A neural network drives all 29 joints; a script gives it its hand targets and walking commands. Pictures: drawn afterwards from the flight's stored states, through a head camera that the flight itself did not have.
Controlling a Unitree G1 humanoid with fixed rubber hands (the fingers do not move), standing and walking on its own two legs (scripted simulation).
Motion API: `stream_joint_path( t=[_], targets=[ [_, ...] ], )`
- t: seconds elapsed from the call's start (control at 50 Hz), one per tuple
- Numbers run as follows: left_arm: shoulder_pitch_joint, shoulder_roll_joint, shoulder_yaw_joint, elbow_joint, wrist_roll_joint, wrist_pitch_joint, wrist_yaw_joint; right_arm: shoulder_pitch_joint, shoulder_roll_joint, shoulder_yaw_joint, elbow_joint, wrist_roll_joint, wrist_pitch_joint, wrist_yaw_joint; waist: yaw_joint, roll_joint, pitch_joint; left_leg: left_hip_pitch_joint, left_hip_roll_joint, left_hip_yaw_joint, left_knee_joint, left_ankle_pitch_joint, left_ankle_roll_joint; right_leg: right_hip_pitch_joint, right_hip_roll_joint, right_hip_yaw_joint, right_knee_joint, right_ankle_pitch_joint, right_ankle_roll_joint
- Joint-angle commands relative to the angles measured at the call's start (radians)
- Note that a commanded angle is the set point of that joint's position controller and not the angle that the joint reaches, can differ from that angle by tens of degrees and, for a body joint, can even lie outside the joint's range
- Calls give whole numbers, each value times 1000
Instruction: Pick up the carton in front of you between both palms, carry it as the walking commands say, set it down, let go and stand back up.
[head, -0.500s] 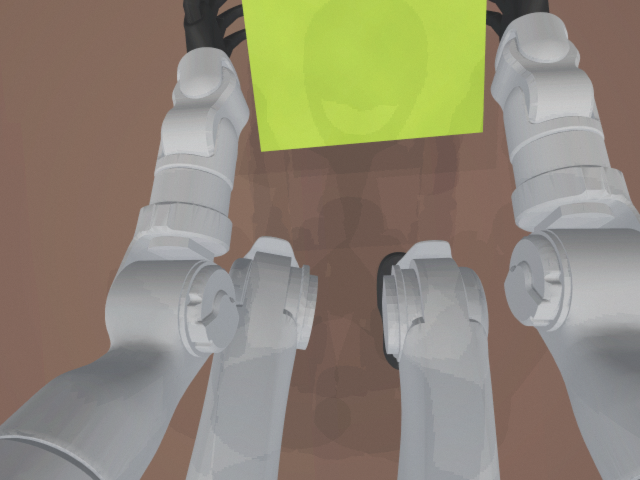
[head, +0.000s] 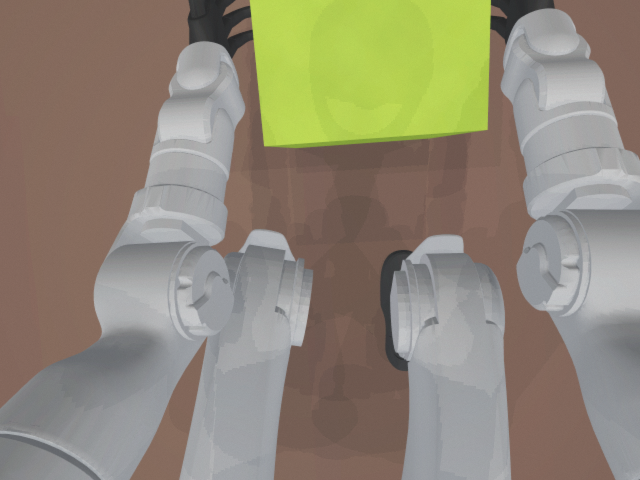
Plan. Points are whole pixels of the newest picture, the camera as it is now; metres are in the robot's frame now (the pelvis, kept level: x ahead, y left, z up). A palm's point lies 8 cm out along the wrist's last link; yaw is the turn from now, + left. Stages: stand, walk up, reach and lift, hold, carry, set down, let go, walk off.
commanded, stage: set down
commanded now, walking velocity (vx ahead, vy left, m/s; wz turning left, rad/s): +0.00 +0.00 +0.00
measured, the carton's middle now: (362, 56) +0.52 -0.03 -0.24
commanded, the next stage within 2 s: let go in 1.84 s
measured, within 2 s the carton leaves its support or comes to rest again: neither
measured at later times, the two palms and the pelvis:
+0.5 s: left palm (211, 42) +0.52 +0.12 -0.16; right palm (524, 18) +0.53 -0.19 -0.17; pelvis +0.00 +0.00 -0.01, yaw +0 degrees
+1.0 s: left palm (162, 30) +0.52 +0.15 -0.12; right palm out of the picture +0.54 -0.22 -0.11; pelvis +0.00 +0.00 +0.02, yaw +0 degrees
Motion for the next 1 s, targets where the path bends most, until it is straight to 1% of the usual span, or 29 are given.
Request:
stream_joint_path(
  t=[0.0, 0.12, 0.14, 0.16, 0.26, 0.32, 0.38, 0.42, 0.44, 0.46, 0.48, 0.5, 0.52, 0.56, 0.62, 0.64, 0.68, 0.72, 0.8, 0.86, 0.9, 0.94, 0.98],
  targets=[
    [-535, -735, -327, -3, -26, -6, -246, -420, 810, 177, -87, 43, -40, 238, -13, -9, -866, 287, -10, 95, -161, 272, 57, 434, 38, -33, -172, 293, -33],
    [-484, -690, -278, 34, 11, 2, -260, -379, 768, 146, -57, 16, -31, 245, -11, -9, -802, 250, -5, 89, -157, 251, 64, 409, 33, -22, -170, 282, -37],
    [-463, -672, -254, 50, 28, -1, -249, -372, 745, 133, -45, 4, -33, 233, -7, -8, -778, 244, -4, 88, -152, 247, 60, 399, 30, -18, -167, 273, -33],
    [-463, -670, -255, 48, 32, 1, -255, -362, 742, 131, -47, -3, -28, 240, -15, -7, -775, 252, -4, 86, -157, 245, 64, 401, 31, -19, -174, 275, -37],
    [-428, -616, -211, 73, 52, 7, -254, -330, 692, 98, -25, -33, -16, 241, -11, -12, -709, 215, -1, 83, -157, 204, 66, 378, 27, -11, -180, 233, -43],
    [-398, -555, -179, 96, 71, 7, -248, -310, 631, 74, -4, -55, -14, 237, -7, -12, -675, 209, 5, 83, -155, 180, 64, 367, 21, -9, -181, 204, -43],
    [-359, -461, -143, 112, 85, -3, -232, -292, 528, 49, 18, -69, -23, 221, -1, -16, -658, 225, 16, 86, -149, 169, 57, 378, 12, -6, -180, 186, -37],
    [-315, -330, -108, 123, 88, -19, -205, -269, 389, 21, 33, -73, -37, 192, 3, -22, -666, 254, 28, 91, -146, 168, 46, 400, 2, -7, -182, 178, -29],
    [-284, -228, -83, 128, 87, -30, -181, -245, 284, 2, 41, -70, -49, 167, 4, -25, -679, 278, 37, 95, -145, 172, 39, 418, -4, -7, -183, 177, -22],
    [-231, -76, -51, 127, 85, -44, -146, -208, 128, -20, 44, -63, -64, 129, 7, -25, -698, 306, 47, 100, -146, 176, 30, 439, -14, -6, -182, 179, -12],
    [-186, 73, -41, 119, 66, -60, -106, -174, -30, -30, 44, -47, -84, 85, 6, -23, -723, 330, 56, 104, -145, 184, 19, 460, -24, -3, -182, 183, -7],
    [-168, 199, -44, 108, 31, -82, -67, -157, -166, -29, 43, -16, -106, 43, 4, -25, -751, 342, 64, 104, -143, 198, 11, 474, -33, 3, -182, 194, -5],
    [-193, 247, -61, 101, -15, -102, -41, -179, -209, -11, 33, 30, -124, 14, 6, -27, -787, 346, 71, 99, -138, 228, 10, 487, -42, 12, -177, 222, -3],
    [-249, 263, -135, 84, -103, -128, -23, -233, -235, 39, 16, 112, -153, -6, 7, -26, -838, 345, 84, 85, -123, 286, 12, 508, -55, 27, -151, 293, -9],
    [-308, 258, -241, 62, -220, -146, -21, -296, -258, 107, -41, 199, -184, -4, -8, -51, -925, 368, 95, 69, -99, 359, 22, 548, -68, 31, -122, 379, -12],
    [-318, 259, -268, 48, -251, -149, -20, -313, -269, 127, -65, 225, -189, -2, -7, -57, -966, 380, 98, 70, -96, 370, 24, 575, -71, 31, -116, 393, -14],
    [-313, 266, -304, 44, -298, -149, -15, -320, -285, 157, -91, 264, -189, 1, -4, -73, -1045, 420, 102, 73, -93, 392, 27, 630, -75, 26, -108, 420, -11],
    [-290, 282, -316, 33, -324, -145, -4, -301, -296, 174, -109, 287, -181, 1, 3, -87, -1119, 445, 101, 82, -98, 393, 29, 696, -77, 21, -107, 430, -9],
    [-217, 305, -301, -24, -322, -132, 24, -233, -308, 166, -143, 286, -156, 1, 17, -106, -1254, 497, 91, 101, -130, 387, 34, 808, -71, 2, -128, 432, -6],
    [-184, 303, -285, -120, -303, -109, 46, -208, -308, 139, -207, 268, -129, -3, 19, -118, -1359, 544, 76, 118, -176, 369, 40, 873, -59, -23, -168, 410, -10],
    [-176, 294, -270, -192, -281, -84, 59, -201, -307, 110, -262, 248, -104, -5, 13, -116, -1398, 575, 67, 125, -219, 346, 46, 888, -49, -39, -208, 382, -15],
    [-162, 276, -252, -214, -257, -58, 67, -183, -298, 84, -268, 223, -80, -2, 8, -106, -1354, 573, 62, 125, -262, 309, 50, 848, -43, -47, -253, 333, -18],
    [-146, 248, -234, -201, -233, -42, 67, -161, -279, 64, -245, 198, -67, 8, 7, -94, -1264, 550, 63, 118, -301, 274, 51, 777, -41, -48, -296, 284, -17]
  ],
)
